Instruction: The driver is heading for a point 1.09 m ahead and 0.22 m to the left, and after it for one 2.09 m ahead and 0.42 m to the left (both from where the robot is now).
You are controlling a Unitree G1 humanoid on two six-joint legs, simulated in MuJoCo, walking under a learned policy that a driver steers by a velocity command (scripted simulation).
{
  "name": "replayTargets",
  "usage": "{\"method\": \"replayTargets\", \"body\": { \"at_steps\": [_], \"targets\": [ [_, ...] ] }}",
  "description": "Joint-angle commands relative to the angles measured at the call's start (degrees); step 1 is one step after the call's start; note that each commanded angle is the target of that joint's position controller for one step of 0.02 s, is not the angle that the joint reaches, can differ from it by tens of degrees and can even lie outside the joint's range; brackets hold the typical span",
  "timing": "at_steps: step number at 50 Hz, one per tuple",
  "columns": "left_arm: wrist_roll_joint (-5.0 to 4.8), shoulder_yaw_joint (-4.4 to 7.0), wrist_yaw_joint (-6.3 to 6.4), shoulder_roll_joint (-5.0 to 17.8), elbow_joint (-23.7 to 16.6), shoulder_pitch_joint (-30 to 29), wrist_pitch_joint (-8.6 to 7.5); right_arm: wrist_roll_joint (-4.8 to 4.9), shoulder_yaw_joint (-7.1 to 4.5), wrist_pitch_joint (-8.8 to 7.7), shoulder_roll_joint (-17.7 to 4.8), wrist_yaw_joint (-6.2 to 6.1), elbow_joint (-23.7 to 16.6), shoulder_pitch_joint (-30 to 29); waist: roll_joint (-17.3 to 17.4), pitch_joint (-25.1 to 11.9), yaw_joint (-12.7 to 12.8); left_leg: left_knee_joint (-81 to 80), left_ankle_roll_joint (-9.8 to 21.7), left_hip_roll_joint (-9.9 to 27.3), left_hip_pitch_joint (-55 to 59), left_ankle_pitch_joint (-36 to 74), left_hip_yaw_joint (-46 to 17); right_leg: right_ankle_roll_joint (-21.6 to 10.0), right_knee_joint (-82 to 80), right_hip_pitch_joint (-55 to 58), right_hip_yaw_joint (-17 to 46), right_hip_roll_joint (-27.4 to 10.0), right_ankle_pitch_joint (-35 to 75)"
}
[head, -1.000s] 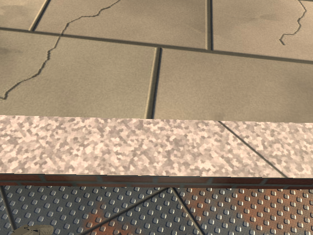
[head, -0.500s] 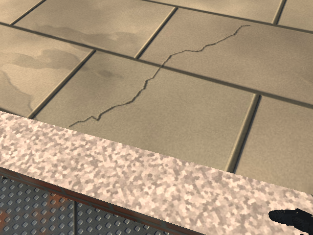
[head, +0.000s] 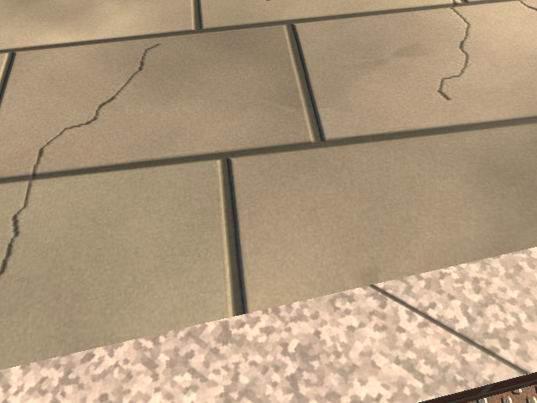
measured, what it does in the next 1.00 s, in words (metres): climbs, turning left: right foot, then left foot 0.12 m higher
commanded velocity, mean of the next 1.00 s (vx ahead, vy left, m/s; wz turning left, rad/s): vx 0.70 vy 0.00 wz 0.28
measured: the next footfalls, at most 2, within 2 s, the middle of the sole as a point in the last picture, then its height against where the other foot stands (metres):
right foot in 0.02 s outside the picture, level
left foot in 0.74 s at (152, 393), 0.12 m higher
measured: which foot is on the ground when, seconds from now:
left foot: down 0.00-0.02, up 0.04-0.72, down 0.74-1.00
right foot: up 0.00-0.00, down 0.02-0.72, up 0.74-1.00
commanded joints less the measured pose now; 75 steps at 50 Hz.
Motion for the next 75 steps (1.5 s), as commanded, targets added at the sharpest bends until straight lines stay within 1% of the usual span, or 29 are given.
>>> {"method": "replayTargets", "body": {
  "at_steps": [1,2,3,4,8,11,12,13,14,15,26,30,33,35,37,38,39,40,44,48,53,59,60,61,63,64,66,69,75],
  "targets": [
    [1.81,1.95,1.57,7.4,-1.1,11.3,-2.24,0.04,-1.87,0.78,-6.7,0.68,-2.0,4.8,-7.9,-10.8,5.1,16.9,0.5,6.1,-9.1,13.4,-2.5,-4.2,-15.9,21.9,10.4,-3.4,14.3],
    [0.61,3.64,2.39,16.7,-3.1,11.3,-2.49,-0.77,-0.14,1.59,-1.5,0.86,-6.7,5.5,-23.0,-12.3,3.4,29.7,-3.6,-4.1,-24.7,-21.4,-3.8,-13.9,-18.0,26.4,34.9,-22.3,41.0],
    [-1.02,3.54,2.87,13.1,-2.7,14.1,-2.08,-1.36,-0.86,2.86,-5.3,0.17,-4.8,1.4,-9.7,-16.1,8.2,36.5,-3.2,-3.2,-22.7,-19.2,-13.5,-17.6,-16.3,26.0,28.8,-22.3,45.1],
    [-1.18,1.8,3.68,10.0,-4.0,6.6,-3.05,2.76,-1.76,1.79,-7.4,-0.68,-6.6,-5.3,-11.7,-13.9,6.5,38.3,-3.3,-2.6,-24.5,-17.8,-17.1,-19.4,-16.2,21.2,24.6,-20.0,37.5],
    [0.29,-0.88,4.01,4.2,-1.3,3.8,-2.47,-2.1,-0.79,2.63,-5.6,2.72,0.5,5.5,-11.1,-8.6,2.3,30.1,-0.8,-3.6,-15.6,-0.2,-14.0,-9.5,-28.4,13.9,14.0,-10.5,-7.9],
    [1.05,-0.26,3.45,6.4,0.4,6.7,-4.7,-0.48,-1.23,1.95,-5.1,4.24,0.0,2.3,-7.1,-4.7,3.2,29.0,0.7,-4.6,-23.1,3.2,-18.3,-8.5,-32.4,17.6,15.3,-13.9,-15.1],
    [-1.48,0.74,4.73,6.4,0.2,6.2,-6.69,5.41,-2.09,0.05,-5.6,1.83,-1.4,0.0,-7.9,-4.1,3.7,29.4,1.2,-2.3,-30.7,4.7,-21.7,-9.4,-31.8,23.7,17.4,-16.2,-17.2],
    [-1.92,0.51,5.63,5.3,1.1,7.7,-7.81,5.43,-1.9,-1.06,-5.2,0.62,-1.4,-0.6,-6.4,-3.9,4.3,30.9,1.1,-2.1,-36.2,5.7,-23.5,-9.9,-32.5,28.0,18.7,-18.4,-18.3],
    [-1.59,0.41,6.03,4.4,1.7,8.9,-8.53,4.67,-1.96,-1.6,-4.1,0.02,-1.3,-0.2,-5.2,-3.1,4.2,33.6,0.7,-2.1,-40.6,6.0,-24.1,-10.2,-32.8,30.6,19.0,-19.7,-18.5],
    [1.18,-0.06,5.09,5.2,3.1,10.9,-7.71,-2.8,-1.67,-0.08,-3.1,2.13,-0.1,1.3,-1.3,-2.5,3.2,34.6,0.5,-3.7,-37.3,5.4,-20.8,-9.2,-34.2,25.7,14.9,-18.0,-18.2],
    [2.6,0.84,4.4,4.6,9.7,16.8,-10.65,-0.51,-1.84,3.67,1.5,0.69,-7.3,-8.6,-3.9,3.4,1.6,78.0,5.0,-2.3,-69.9,-6.1,-22.0,-8.3,-32.3,32.8,3.4,-24.8,-20.3],
    [3.23,0.17,3.45,4.3,14.5,19.1,-11.31,0.1,0.62,3.33,3.7,-0.89,-15.2,-22.4,-2.0,8.8,1.6,73.4,9.5,-1.1,-77.3,-15.5,-18.9,-3.1,-36.3,32.0,-8.5,-22.7,-11.4],
    [1.14,-0.29,4.6,5.5,14.9,15.1,-10.62,-0.11,2.58,3.99,5.1,3.12,-16.1,-18.0,-3.9,5.2,-2.6,49.9,13.0,0.8,-47.4,-2.4,-10.0,-3.4,-42.0,16.0,-19.7,-16.4,-1.0],
    [-1.16,0.63,5.11,11.0,10.8,11.9,-9.99,0.54,0.52,3.1,1.1,4.12,-10.5,-4.0,-5.3,-6.8,-8.6,45.3,14.8,-8.9,-16.7,-4.3,-2.8,-7.0,-25.0,12.5,-20.0,-16.5,71.8],
    [-3.8,2.75,2.78,16.8,9.0,9.5,-8.63,1.92,-2.47,1.73,-4.2,2.99,-4.4,19.2,-10.6,-24.8,-18.5,30.4,14.5,-16.3,10.3,-8.4,-13.9,-5.4,11.6,13.9,-12.2,-17.3,82.9],
    [-2.14,0.44,0.9,4.8,6.7,10.3,-9.06,1.38,-4.63,1.76,-12.0,2.21,-2.6,11.9,6.6,-17.6,-9.7,6.1,11.9,-6.3,10.9,-20.7,-41.7,-0.3,35.7,-2.4,-8.8,-8.1,12.8],
    [-0.93,-0.33,-0.51,1.4,0.7,11.6,-10.2,1.88,-6.04,1.65,-18.3,0.97,-2.5,13.2,20.8,-29.3,-7.1,-15.4,9.2,2.8,19.1,-28.4,-71.8,0.6,54.1,-13.2,9.1,1.7,-1.5],
    [-0.77,-0.57,0.1,0.1,0.4,11.0,-10.67,0.01,-6.12,0.81,-17.0,1.0,-1.8,12.0,12.3,-27.7,-5.6,-18.1,5.3,6.0,17.8,-32.7,-72.1,-0.9,62.7,-17.1,17.7,2.3,2.3],
    [-0.05,-1.82,2.39,-5.3,2.9,9.5,-8.66,-2.59,-1.28,-4.06,0.6,2.13,6.1,5.8,-2.2,-6.2,2.5,-8.3,2.4,6.6,-12.0,-16.6,-49.5,-3.8,67.4,-19.8,16.3,-2.6,11.8],
    [-1.75,-2.19,1.97,-5.7,2.8,4.9,-5.31,-0.64,-0.25,-7.14,3.9,2.75,9.4,8.1,-3.2,-0.4,2.9,-16.0,-3.1,1.5,-10.7,4.1,-25.3,-5.8,52.4,-26.4,14.6,-0.9,12.3],
    [-2.11,-1.84,0.31,-4.5,1.6,-3.9,-5.17,1.39,0.1,-9.1,2.4,0.92,10.6,12.8,3.3,-0.4,-0.6,-27.6,-5.0,-5.4,3.2,43.4,-6.0,-6.3,19.4,-18.9,-3.5,3.7,23.7],
    [-1.11,1.58,0.7,3.9,9.0,18.9,-4.41,1.5,-1.52,-7.42,-5.1,-4.18,8.1,7.6,9.5,-11.0,13.0,0.8,-8.3,0.8,9.7,94.3,-1.2,-8.2,-1.4,17.5,-10.8,9.8,26.3],
    [-1.41,3.76,1.16,7.4,13.8,35.7,-3.67,0.68,-2.35,-6.67,-7.1,-4.9,5.5,-1.4,7.8,-14.5,23.1,25.7,-7.8,-0.8,0.8,89.6,-2.2,-14.0,-3.4,31.4,-4.1,6.0,26.8],
    [-2.89,4.19,1.72,6.6,17.5,42.2,-3.85,0.66,-2.25,-6.09,-4.9,-4.11,2.1,-12.0,-8.6,-12.7,27.8,59.8,-3.7,-9.3,-13.7,26.6,-3.5,-20.3,-15.2,38.7,4.9,-2.0,36.7],
    [-0.63,1.07,2.74,2.2,16.0,28.8,-5.74,-0.5,3.84,-6.99,13.6,-1.36,-8.4,-14.4,-13.5,-1.6,9.0,87.7,0.9,-11.0,-44.9,-10.9,-17.0,-20.8,0.5,31.3,16.8,-2.4,38.3],
    [-0.35,0.39,3.11,0.3,13.2,25.7,-6.4,-2.29,4.33,-7.5,10.1,0.23,-10.3,-4.7,-0.1,-13.7,3.3,77.7,1.7,-8.2,-45.7,-6.4,-28.1,-24.1,-7.0,38.4,34.2,-7.4,20.3],
    [0.32,2.1,5.51,4.9,8.4,13.1,-6.56,-4.22,2.71,-7.29,-0.2,2.08,-8.5,-1.8,6.6,-5.2,-2.6,60.5,0.3,-4.6,-43.1,-1.9,-27.9,-22.9,-29.0,19.0,46.3,-11.1,-16.3],
    [0.19,1.0,4.95,4.3,7.3,12.2,-9.39,-3.32,2.66,-4.16,-3.8,1.54,-10.1,-10.4,10.2,5.8,-2.3,30.9,-4.0,0.6,-27.8,4.3,-24.1,-21.1,-32.2,-7.2,37.4,-4.6,-9.7],
    [-0.87,3.36,2.48,7.5,8.0,18.0,-8.55,0.62,3.58,-4.2,-0.7,1.68,-10.3,-13.4,-2.4,-4.2,5.0,-0.7,-2.4,-5.7,-3.7,14.5,-18.0,-13.3,-19.5,2.1,28.0,2.0,5.9]
  ]
}}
